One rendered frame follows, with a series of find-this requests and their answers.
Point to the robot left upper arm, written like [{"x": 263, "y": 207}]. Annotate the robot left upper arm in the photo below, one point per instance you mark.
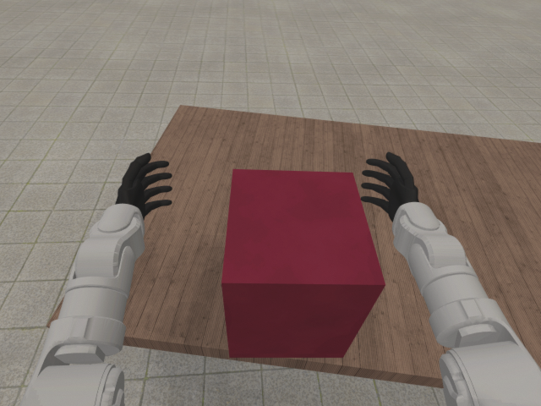
[{"x": 78, "y": 385}]

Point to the carton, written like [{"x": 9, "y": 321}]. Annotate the carton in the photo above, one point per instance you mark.
[{"x": 300, "y": 271}]

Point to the table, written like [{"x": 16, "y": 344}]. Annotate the table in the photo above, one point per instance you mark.
[{"x": 486, "y": 191}]

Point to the right robot hand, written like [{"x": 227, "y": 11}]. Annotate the right robot hand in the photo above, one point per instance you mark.
[{"x": 400, "y": 182}]

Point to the robot right upper arm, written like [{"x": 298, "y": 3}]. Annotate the robot right upper arm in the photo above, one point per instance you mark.
[{"x": 492, "y": 374}]

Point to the left robot hand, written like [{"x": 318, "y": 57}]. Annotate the left robot hand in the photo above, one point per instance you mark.
[{"x": 135, "y": 182}]

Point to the robot left forearm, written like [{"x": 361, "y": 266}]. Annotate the robot left forearm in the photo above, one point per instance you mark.
[{"x": 90, "y": 323}]

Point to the robot right forearm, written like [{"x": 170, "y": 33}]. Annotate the robot right forearm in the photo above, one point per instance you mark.
[{"x": 461, "y": 313}]

